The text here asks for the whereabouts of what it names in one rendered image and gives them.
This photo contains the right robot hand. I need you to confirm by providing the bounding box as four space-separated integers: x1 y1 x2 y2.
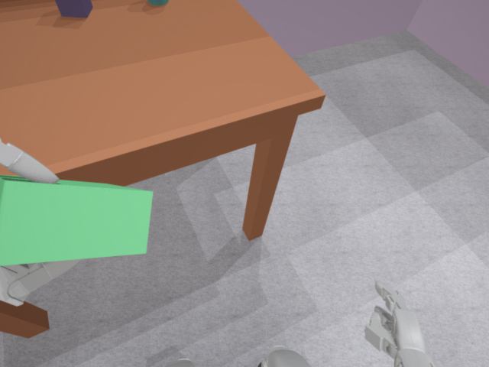
365 281 426 359

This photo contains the right robot shin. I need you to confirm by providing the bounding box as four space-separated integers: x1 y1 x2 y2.
269 346 285 354

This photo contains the right robot thigh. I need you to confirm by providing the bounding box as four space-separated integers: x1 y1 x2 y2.
261 349 312 367

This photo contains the sponge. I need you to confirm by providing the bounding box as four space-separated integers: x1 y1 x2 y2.
0 175 153 266

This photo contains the left robot hand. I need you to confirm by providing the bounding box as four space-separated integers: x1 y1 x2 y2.
0 139 82 306

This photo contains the robot right forearm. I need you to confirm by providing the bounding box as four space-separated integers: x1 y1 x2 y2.
394 349 435 367

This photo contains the table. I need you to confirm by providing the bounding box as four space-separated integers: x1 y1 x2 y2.
0 0 325 339

